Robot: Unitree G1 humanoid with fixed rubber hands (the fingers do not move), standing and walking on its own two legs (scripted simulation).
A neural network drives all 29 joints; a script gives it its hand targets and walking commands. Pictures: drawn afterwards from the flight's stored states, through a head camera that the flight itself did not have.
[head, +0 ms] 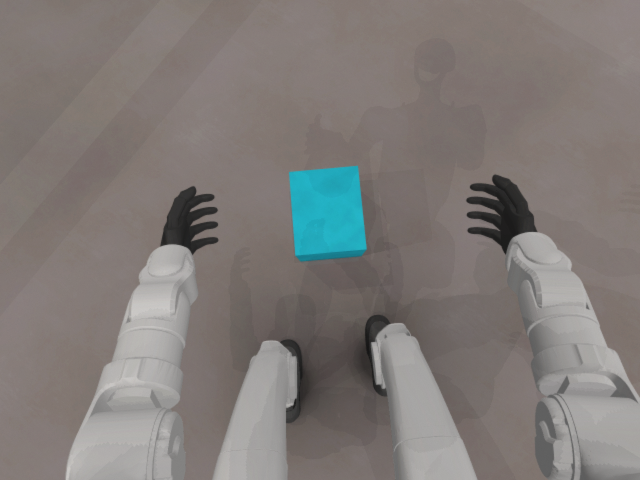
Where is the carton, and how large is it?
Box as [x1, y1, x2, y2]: [289, 166, 366, 260]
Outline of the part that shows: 357,166 289,172 295,255 300,260 361,255 366,249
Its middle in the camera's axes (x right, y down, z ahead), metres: +0.01 -0.05 +1.00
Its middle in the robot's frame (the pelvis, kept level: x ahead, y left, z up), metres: +0.50 -0.01 -0.61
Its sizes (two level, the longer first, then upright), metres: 0.206 0.169 0.161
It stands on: the floor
